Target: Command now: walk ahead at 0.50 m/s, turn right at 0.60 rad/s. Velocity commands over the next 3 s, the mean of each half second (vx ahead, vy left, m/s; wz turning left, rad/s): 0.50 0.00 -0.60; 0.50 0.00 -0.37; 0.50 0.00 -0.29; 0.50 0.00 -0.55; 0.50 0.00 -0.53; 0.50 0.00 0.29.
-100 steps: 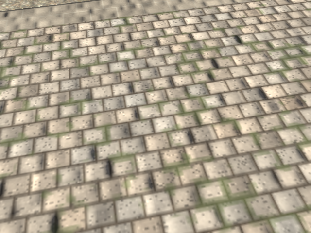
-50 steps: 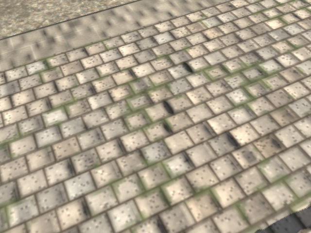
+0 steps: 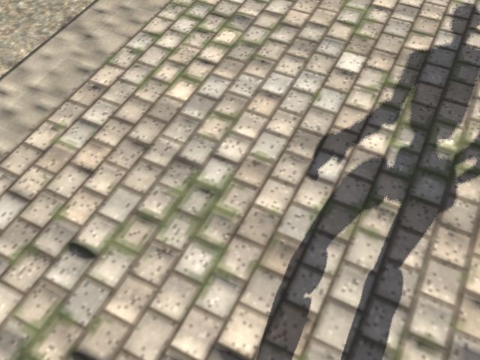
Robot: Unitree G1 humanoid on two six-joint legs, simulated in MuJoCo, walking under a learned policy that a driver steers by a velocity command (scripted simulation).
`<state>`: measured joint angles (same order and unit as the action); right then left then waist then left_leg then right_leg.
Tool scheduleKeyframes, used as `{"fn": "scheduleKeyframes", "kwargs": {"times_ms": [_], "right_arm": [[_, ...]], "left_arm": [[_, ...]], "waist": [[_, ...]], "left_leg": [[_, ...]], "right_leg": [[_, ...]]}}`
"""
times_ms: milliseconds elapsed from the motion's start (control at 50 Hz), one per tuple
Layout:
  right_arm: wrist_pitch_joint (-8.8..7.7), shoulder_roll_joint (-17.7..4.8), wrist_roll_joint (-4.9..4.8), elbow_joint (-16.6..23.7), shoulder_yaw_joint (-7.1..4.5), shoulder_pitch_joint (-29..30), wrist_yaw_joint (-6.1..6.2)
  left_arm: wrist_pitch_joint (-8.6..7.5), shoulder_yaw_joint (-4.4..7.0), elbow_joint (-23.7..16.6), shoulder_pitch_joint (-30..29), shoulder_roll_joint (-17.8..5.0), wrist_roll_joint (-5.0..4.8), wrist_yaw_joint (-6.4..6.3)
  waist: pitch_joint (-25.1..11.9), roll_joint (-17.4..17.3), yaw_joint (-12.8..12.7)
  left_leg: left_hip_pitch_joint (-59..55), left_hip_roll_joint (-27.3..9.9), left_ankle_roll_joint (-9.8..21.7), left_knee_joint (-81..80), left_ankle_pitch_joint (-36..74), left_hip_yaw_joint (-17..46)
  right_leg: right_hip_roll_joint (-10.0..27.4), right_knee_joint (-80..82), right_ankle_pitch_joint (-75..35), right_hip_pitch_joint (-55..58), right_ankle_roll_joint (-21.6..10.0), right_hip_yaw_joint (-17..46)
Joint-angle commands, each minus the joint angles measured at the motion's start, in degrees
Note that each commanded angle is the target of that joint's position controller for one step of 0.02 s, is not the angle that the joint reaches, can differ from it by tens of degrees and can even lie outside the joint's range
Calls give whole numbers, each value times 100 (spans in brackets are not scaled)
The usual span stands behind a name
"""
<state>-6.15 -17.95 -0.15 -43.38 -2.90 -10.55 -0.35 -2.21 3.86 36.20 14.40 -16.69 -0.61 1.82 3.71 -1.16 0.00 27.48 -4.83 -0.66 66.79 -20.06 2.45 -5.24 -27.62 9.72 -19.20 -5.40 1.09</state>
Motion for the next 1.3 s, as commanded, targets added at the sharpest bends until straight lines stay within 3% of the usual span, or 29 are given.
{"fn": "scheduleKeyframes", "kwargs": {"times_ms": [20,140,200,260,300,320,340,360,380,400,420,440,480,620,700,760,800,840,860,880,900,920,940,960,980,1060,1180,1240,1300], "right_arm": [[7,-606,101,352,-176,-171,18],[32,-244,78,659,-23,1038,-28],[-28,-351,-11,792,-46,1399,-98],[-86,-566,-32,813,-145,1284,-137],[-129,-666,-25,670,-239,676,-108],[-159,-837,50,585,-323,78,-69],[-149,-1163,99,520,-398,-777,-19],[-75,-1502,131,307,-481,-1081,-83],[-58,-875,11,458,-352,-829,-102],[-18,-571,-3,494,-269,-603,-66],[14,-492,58,517,-222,-349,-57],[32,-385,81,460,-192,-212,-43],[-10,-306,90,381,-171,-167,-13],[-6,-654,49,74,-283,-301,22],[76,-791,-37,-171,-286,-698,18],[170,-947,-152,-358,-323,-919,-2],[233,-1100,-204,-426,-353,-889,20],[287,-1033,-193,-455,-289,-839,74],[250,-695,6,-286,-138,-864,89],[124,-49,61,-140,80,-1506,5],[11,-664,-149,-211,-70,-958,-46],[-47,-782,-292,14,-115,-419,-66],[-70,-688,-222,14,-92,-267,-29],[-55,-669,-107,-20,-116,-249,-9],[7,-632,-87,-78,-124,-427,-23],[217,-354,-20,-88,-83,-383,-5],[120,-149,6,278,11,915,-84],[55,-205,-32,438,15,1368,-168],[-14,-402,-26,474,-46,1301,-225]], "left_arm": [[-153,213,-415,-110,-776,24,-93],[-97,262,-114,346,-945,-46,-265],[-70,281,50,608,-983,-90,-275],[-26,276,128,643,-915,-97,-300],[19,253,113,527,-808,-79,-298],[12,159,72,526,-549,-47,-279],[4,27,-24,705,-190,76,-277],[-54,-11,-196,1444,-121,-171,-277],[-41,103,15,1258,-748,-213,-304],[-6,178,-53,618,-986,-154,-293],[22,179,-85,351,-907,-94,-298],[23,192,-145,174,-823,-48,-277],[69,174,-152,245,-592,-114,-218],[82,75,-352,-403,-295,-76,-109],[-14,-43,-538,-1176,-72,-60,23],[-43,-30,-697,-1493,-166,-68,97],[-45,60,-695,-1279,-364,-15,109],[-17,329,-257,207,-826,3,37],[42,472,-62,1189,-1305,12,-76],[10,458,-76,1017,-1708,-2,-81],[-48,323,-116,1059,-1147,-5,-52],[-105,244,-49,769,-966,14,-37],[-139,193,-25,422,-821,-3,-32],[-159,146,-34,126,-657,30,-19],[-188,100,-54,-40,-514,83,-17],[-333,134,153,-64,-622,55,-55],[-271,163,552,472,-809,-8,-182],[-212,195,753,774,-902,-65,-210],[-131,230,871,823,-942,-79,-268]], "waist": [[-702,376,148],[-349,527,-264],[-293,593,-400],[-314,755,-280],[-476,874,51],[-959,717,338],[-1818,-155,564],[-2200,-2197,154],[-1618,-1224,308],[-982,-676,440],[-671,-288,335],[-410,-287,254],[-345,-565,118],[-197,-287,211],[45,-166,489],[187,-219,458],[-65,-409,176],[-969,-363,-667],[-1734,367,-993],[-2491,1602,-325],[-2484,851,-718],[-1554,802,-669],[-1099,468,-447],[-811,438,-252],[-747,523,-49],[-446,414,134],[-39,355,-293],[63,368,-422],[-15,515,-259]], "left_leg": [[809,-205,-165,-461,423,133],[459,231,-368,-2852,2297,46],[148,394,-301,-3444,2516,141],[-89,428,-116,-3778,1957,287],[-888,482,101,-4051,1639,126],[-1945,149,337,-4060,1579,338],[-3457,-911,649,-4011,1324,1435],[-4718,-1974,1523,-4796,-354,4322],[-4319,-1875,1373,-5047,-1431,4301],[-3651,-1633,1129,-5064,-1115,3241],[-3002,-1381,1020,-5135,-293,2511],[-2571,-1171,1010,-5244,326,1990],[-2169,-937,966,-5501,929,1237],[-2423,-952,1075,-5793,2355,-170],[-2496,-928,1021,-5855,2435,-631],[-2976,-1163,995,-5706,2884,-668],[-3234,-1211,896,-5108,4577,-810],[-2627,-877,602,-3264,5490,-1212],[-1127,-594,364,-1402,3329,-1278],[818,460,84,392,-1356,-653],[1327,296,134,935,-1360,196],[1708,69,200,894,-872,99],[1551,-175,215,517,-345,53],[1295,-309,172,180,-16,40],[941,-413,144,37,240,102],[887,-441,-96,-658,853,40],[838,-114,-168,-2886,2606,-112],[751,62,-124,-3467,2629,-48],[472,152,43,-3848,2173,73]], "right_leg": [[1465,1410,-1419,954,-1193,1897],[1007,1378,-800,421,-815,1370],[1144,1180,-381,548,-723,1708],[1323,690,-252,997,-602,2216],[1181,182,-497,1009,-434,2309],[870,-705,-574,756,-241,2051],[405,-2426,765,-48,10,1443],[-83,-4073,2596,-2059,304,942],[374,-4722,2195,-2600,410,1111],[557,-4783,1645,-2675,440,925],[745,-4645,1257,-2429,468,785],[894,-4367,1010,-2323,477,779],[1074,-4082,781,-1958,473,641],[1169,-2565,-537,-2301,587,387],[984,-1316,-1015,-1845,457,15],[852,-787,-544,-1739,264,-135],[580,-546,-43,-1112,50,-364],[229,-86,-494,1210,-262,-524],[1275,-357,-839,3112,-594,871],[2633,379,244,4366,-1557,3850],[2656,808,634,4160,-1471,4027],[2413,895,143,3455,-1228,3046],[2140,969,-440,2662,-1043,2358],[1933,1124,-897,2020,-954,1898],[1792,1320,-1113,1610,-918,1636],[1713,1878,-1458,988,-1024,1070],[1415,1978,-1145,1021,-725,561],[1593,1742,-935,1355,-705,794],[1813,1295,-1137,1794,-551,1118]]}}
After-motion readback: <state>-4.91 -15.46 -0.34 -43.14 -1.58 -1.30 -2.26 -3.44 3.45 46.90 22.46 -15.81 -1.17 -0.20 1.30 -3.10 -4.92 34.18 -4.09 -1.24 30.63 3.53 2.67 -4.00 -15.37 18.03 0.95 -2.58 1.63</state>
